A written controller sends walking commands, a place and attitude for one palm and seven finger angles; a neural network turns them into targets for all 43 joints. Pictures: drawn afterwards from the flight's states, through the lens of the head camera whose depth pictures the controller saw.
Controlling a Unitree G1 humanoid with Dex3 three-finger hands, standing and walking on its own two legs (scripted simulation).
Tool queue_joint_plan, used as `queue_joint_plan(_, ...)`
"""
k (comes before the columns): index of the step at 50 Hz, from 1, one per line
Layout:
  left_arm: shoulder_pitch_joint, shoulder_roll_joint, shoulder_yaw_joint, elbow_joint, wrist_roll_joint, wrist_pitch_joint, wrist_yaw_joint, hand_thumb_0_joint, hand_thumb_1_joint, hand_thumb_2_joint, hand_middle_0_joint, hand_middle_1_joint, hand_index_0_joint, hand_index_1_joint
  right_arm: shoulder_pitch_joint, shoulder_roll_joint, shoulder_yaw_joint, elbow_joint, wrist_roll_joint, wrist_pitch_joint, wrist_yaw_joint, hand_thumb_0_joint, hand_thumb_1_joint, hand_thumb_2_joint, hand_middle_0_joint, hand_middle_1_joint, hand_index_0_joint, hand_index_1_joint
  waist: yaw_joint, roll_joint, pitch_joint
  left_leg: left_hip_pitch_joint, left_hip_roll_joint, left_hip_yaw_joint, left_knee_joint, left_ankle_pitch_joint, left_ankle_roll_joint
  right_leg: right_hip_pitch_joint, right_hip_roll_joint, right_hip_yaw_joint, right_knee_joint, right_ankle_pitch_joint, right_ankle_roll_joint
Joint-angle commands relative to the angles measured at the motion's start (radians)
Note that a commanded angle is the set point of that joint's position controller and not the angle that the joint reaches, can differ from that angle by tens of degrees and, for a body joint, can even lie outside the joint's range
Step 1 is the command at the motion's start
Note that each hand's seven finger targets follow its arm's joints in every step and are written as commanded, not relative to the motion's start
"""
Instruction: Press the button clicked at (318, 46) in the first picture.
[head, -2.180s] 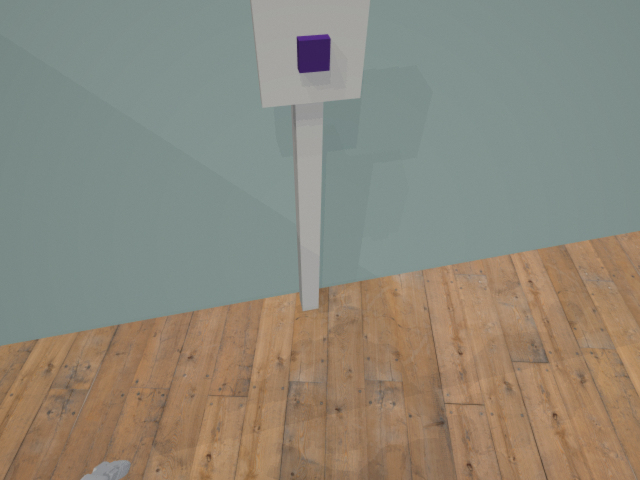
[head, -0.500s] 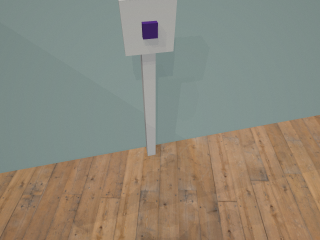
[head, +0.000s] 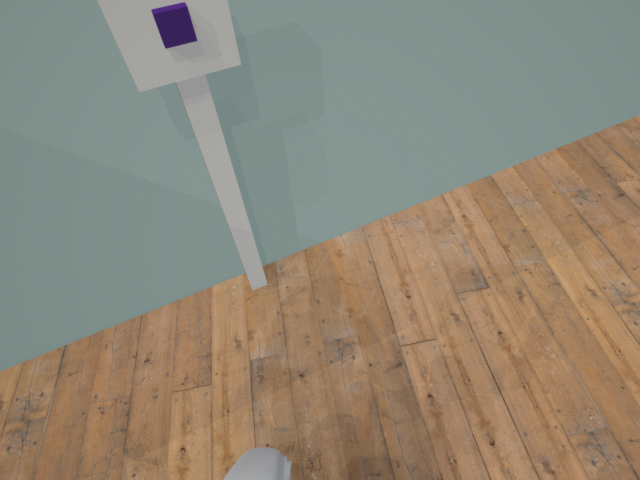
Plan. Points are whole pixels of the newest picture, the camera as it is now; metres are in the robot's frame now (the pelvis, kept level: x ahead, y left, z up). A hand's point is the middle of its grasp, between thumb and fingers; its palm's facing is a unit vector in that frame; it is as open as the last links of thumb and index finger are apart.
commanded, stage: walk to a spot facing it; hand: left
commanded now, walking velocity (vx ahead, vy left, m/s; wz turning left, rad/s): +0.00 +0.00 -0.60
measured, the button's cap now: (174, 24) +0.75 +0.32 +0.18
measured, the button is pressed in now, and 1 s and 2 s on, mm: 0 0 0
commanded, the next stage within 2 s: none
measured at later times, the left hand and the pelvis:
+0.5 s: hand out of the picture +0.10 +0.26 -0.17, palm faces -0.20 -0.95 -0.24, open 7.4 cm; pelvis -0.02 +0.07 +0.01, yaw -17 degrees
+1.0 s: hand (245, 464) +0.15 +0.14 -0.15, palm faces -0.61 -0.76 -0.24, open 7.4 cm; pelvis -0.05 +0.05 -0.01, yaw -38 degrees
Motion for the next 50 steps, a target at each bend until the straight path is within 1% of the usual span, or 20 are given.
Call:
queue_joint_plan(1, 0.01, 0.208, 0.052, -0.076, -0.006, -0.029, 0.015, 0.0, 0.9, 0.9, -0.2, -0.3, -0.2, -0.3, -0.002, -0.107, -0.029, -0.078, -0.005, -0.024, -0.003, 0.0, -0.9, -0.9, 0.2, 0.3, 0.2, 0.3, -0.018, -0.095, -0.147, -0.093, 0.015, -0.063, 0.033, 0.091, -0.013, 0.145, -0.248, 0.388, -0.308, 0.205, -0.018)
queue_joint_plan(5, 0.048, 0.201, 0.059, -0.067, -0.007, -0.026, 0.011, 0.0, 0.9, 0.9, -0.2, -0.3, -0.2, -0.3, -0.016, -0.103, -0.026, -0.089, -0.007, -0.023, -0.012, 0.0, -0.9, -0.9, 0.2, 0.3, 0.2, 0.3, 0.0, -0.094, -0.165, -0.133, 0.003, -0.074, -0.005, 0.092, -0.022, 0.212, -0.231, 0.411, -0.31, 0.206, -0.003)
queue_joint_plan(13, 0.056, 0.212, 0.067, -0.065, 0.005, -0.016, 0.011, 0.0, 0.9, 0.9, -0.2, -0.3, -0.2, -0.3, -0.05, -0.098, -0.02, -0.128, -0.001, -0.035, -0.019, 0.0, -0.9, -0.9, 0.2, 0.3, 0.2, 0.3, 0.022, -0.137, -0.178, -0.05, -0.022, -0.075, -0.227, -0.002, -0.012, 0.208, -0.23, 0.507, -0.293, 0.275, -0.09)
queue_joint_plan(17, 0.006, 0.237, 0.072, -0.087, 0.01, -0.006, 0.01, 0.0, 0.9, 0.9, -0.2, -0.3, -0.2, -0.3, -0.005, -0.094, -0.019, -0.137, 0.01, -0.043, -0.02, 0.0, -0.9, -0.9, 0.2, 0.3, 0.2, 0.3, 0.006, -0.153, -0.184, 0.078, -0.052, -0.074, -0.407, -0.034, 0.015, 0.129, -0.214, 0.555, -0.291, 0.262, -0.087)
queue_joint_plan(20, -0.062, 0.243, 0.074, -0.108, 0.004, 0.003, 0.006, 0.0, 0.9, 0.9, -0.2, -0.3, -0.2, -0.3, 0.111, -0.099, -0.021, -0.114, 0.016, -0.054, -0.026, 0.0, -0.9, -0.9, 0.2, 0.3, 0.2, 0.3, -0.05, -0.17, -0.197, 0.285, -0.076, -0.051, -0.636, 0.089, 0.038, 0.001, -0.162, 0.535, -0.267, 0.186, -0.024)
queue_joint_plan(21, -0.079, 0.222, 0.068, -0.116, 0.001, 0.005, 0.005, 0.0, 0.9, 0.9, -0.2, -0.3, -0.2, -0.3, 0.157, -0.115, -0.024, -0.104, 0.016, -0.062, -0.03, 0.0, -0.9, -0.9, 0.2, 0.3, 0.2, 0.3, -0.075, -0.132, -0.201, 0.427, -0.035, -0.076, -0.737, 0.131, 0.054, -0.12, -0.102, 0.479, -0.211, 0.08, 0.024)
queue_joint_plan(22, -0.076, 0.166, 0.061, -0.136, -0.006, 0.009, -0.003, 0.0, 0.9, 0.9, -0.2, -0.3, -0.2, -0.3, 0.177, -0.186, -0.035, -0.109, 0.006, -0.07, -0.037, 0.0, -0.9, -0.9, 0.2, 0.3, 0.2, 0.3, -0.09, 0.091, -0.192, 0.52, 0.151, -0.272, -0.883, 0.004, 0.103, -0.293, 0.017, 0.342, -0.051, -0.106, 0.071)
queue_joint_plan(23, -0.077, 0.147, 0.063, -0.145, -0.003, 0.009, -0.011, 0.0, 0.9, 0.9, -0.2, -0.3, -0.2, -0.3, 0.121, -0.248, -0.045, -0.138, -0.002, -0.065, -0.034, 0.0, -0.9, -0.9, 0.2, 0.3, 0.2, 0.3, -0.069, 0.282, -0.13, 0.432, 0.379, -0.476, -0.953, 0.005, 0.16, -0.384, 0.083, 0.149, 0.239, -0.264, 0.124)
queue_joint_plan(24, -0.08, 0.191, 0.078, -0.136, 0.011, 0.01, -0.014, 0.0, 0.9, 0.9, -0.2, -0.3, -0.2, -0.3, 0.054, -0.239, -0.034, -0.168, -0.004, -0.06, -0.034, 0.0, -0.9, -0.9, 0.2, 0.3, 0.2, 0.3, -0.046, 0.162, -0.082, 0.254, 0.423, -0.46, -0.954, 0.049, 0.207, -0.335, 0.002, 0.136, 0.424, -0.236, 0.145)
queue_joint_plan(26, -0.013, 0.195, 0.093, -0.088, 0.021, 0.022, -0.029, 0.0, 0.9, 0.9, -0.2, -0.3, -0.2, -0.3, -0.055, -0.14, -0.004, -0.189, -0.006, -0.069, -0.034, 0.0, -0.9, -0.9, 0.2, 0.3, 0.2, 0.3, 0.025, 0.104, -0.062, 0.117, 0.28, -0.264, -0.916, 0.146, 0.176, -0.241, -0.017, 0.111, 0.614, -0.11, 0.157)
queue_joint_plan(28, 0.024, 0.162, 0.081, -0.074, 0.018, 0.029, -0.039, 0.0, 0.9, 0.9, -0.2, -0.3, -0.2, -0.3, -0.057, -0.134, -0.003, -0.192, -0.01, -0.075, -0.03, 0.0, -0.9, -0.9, 0.2, 0.3, 0.2, 0.3, 0.036, 0.097, -0.073, 0.167, 0.205, -0.107, -0.879, 0.236, 0.164, -0.261, -0.034, 0.071, 0.695, -0.048, 0.166)
queue_joint_plan(32, -0.081, 0.127, 0.06, -0.099, 0.009, 0.024, -0.041, 0.0, 0.9, 0.9, -0.2, -0.3, -0.2, -0.3, 0.117, -0.13, -0.011, -0.14, -0.009, -0.078, -0.03, 0.0, -0.9, -0.9, 0.2, 0.3, 0.2, 0.3, -0.046, 0.117, -0.071, 0.352, 0.214, -0.068, -0.82, 0.412, 0.185, -0.339, -0.071, 0.024, 0.575, -0.065, 0.181)
queue_joint_plan(36, -0.136, 0.121, 0.054, -0.114, 0.003, 0.031, -0.04, 0.0, 0.9, 0.9, -0.2, -0.3, -0.2, -0.3, 0.177, -0.152, -0.024, -0.113, -0.01, -0.076, -0.026, 0.0, -0.9, -0.9, 0.2, 0.3, 0.2, 0.3, -0.074, 0.143, -0.06, 0.379, 0.276, -0.064, -0.823, 0.429, 0.211, -0.298, -0.113, -0.005, 0.43, -0.121, 0.182)
queue_joint_plan(43, -0.147, 0.092, 0.044, -0.122, 0.0, 0.015, -0.04, 0.0, 0.9, 0.9, -0.2, -0.3, -0.2, -0.3, 0.17, -0.188, -0.05, -0.086, -0.017, -0.068, -0.013, 0.0, -0.9, -0.9, 0.2, 0.3, 0.2, 0.3, -0.078, 0.194, -0.127, 0.359, 0.322, 0.051, -0.716, 0.529, 0.185, -0.092, -0.101, -0.085, 0.132, -0.162, 0.137)
queue_joint_plan(45, -0.1, 0.098, 0.047, -0.106, 0.001, 0.005, -0.042, 0.0, 0.9, 0.9, -0.2, -0.3, -0.2, -0.3, 0.176, -0.19, -0.05, -0.075, -0.017, -0.065, -0.006, 0.0, -0.9, -0.9, 0.2, 0.3, 0.2, 0.3, -0.055, 0.165, -0.178, 0.316, 0.314, 0.098, -0.652, 0.339, 0.134, 0.044, -0.079, -0.116, -0.023, -0.091, 0.116)
queue_joint_plan(46, -0.042, 0.121, 0.052, -0.088, 0.005, -0.002, -0.039, 0.0, 0.9, 0.9, -0.2, -0.3, -0.2, -0.3, 0.171, -0.176, -0.047, -0.074, -0.014, -0.061, -0.001, 0.0, -0.9, -0.9, 0.2, 0.3, 0.2, 0.3, -0.02, 0.099, -0.202, 0.213, 0.292, 0.144, -0.544, 0.181, 0.087, 0.194, -0.076, -0.119, -0.144, -0.017, 0.099)
queue_joint_plan(47, 0.027, 0.214, 0.071, -0.066, 0.014, -0.015, -0.03, 0.0, 0.9, 0.9, -0.2, -0.3, -0.2, -0.3, 0.185, -0.113, -0.03, -0.089, -0.003, -0.056, 0.007, 0.0, -0.9, -0.9, 0.2, 0.3, 0.2, 0.3, 0.016, -0.144, -0.237, -0.02, 0.209, 0.236, -0.324, -0.079, 0.02, 0.412, -0.256, 0.096, -0.273, -0.124, 0.038)
queue_joint_plan(48, 0.092, 0.325, 0.089, -0.049, 0.007, -0.019, -0.012, 0.0, 0.9, 0.9, -0.2, -0.3, -0.2, -0.3, 0.095, -0.052, -0.005, -0.152, -0.011, -0.052, 0.015, 0.0, -0.9, -0.9, 0.2, 0.3, 0.2, 0.3, 0.068, -0.402, -0.189, -0.299, 0.073, 0.178, -0.053, -0.289, -0.027, 0.43, -0.464, 0.506, -0.381, -0.118, -0.062)
queue_joint_plan(49, 0.125, 0.313, 0.09, -0.047, -0.007, -0.016, 0.001, 0.0, 0.9, 0.9, -0.2, -0.3, -0.2, -0.3, 0.019, -0.11, -0.013, -0.179, -0.016, -0.049, 0.014, 0.0, -0.9, -0.9, 0.2, 0.3, 0.2, 0.3, 0.088, -0.29, -0.156, -0.328, 0.093, 0.039, 0.015, -0.201, -0.005, 0.37, -0.477, 0.487, -0.414, -0.2, -0.102)
queue_joint_plan(50, 0.085, 0.28, 0.088, -0.051, -0.004, -0.026, 0.005, 0.0, 0.9, 0.9, -0.2, -0.3, -0.2, -0.3, -0.008, -0.109, -0.018, -0.179, -0.015, -0.052, 0.022, 0.0, -0.9, -0.9, 0.2, 0.3, 0.2, 0.3, 0.068, -0.277, -0.102, -0.353, 0.11, 0.012, 0.029, -0.093, 0.003, 0.335, -0.418, 0.438, -0.432, -0.25, -0.089)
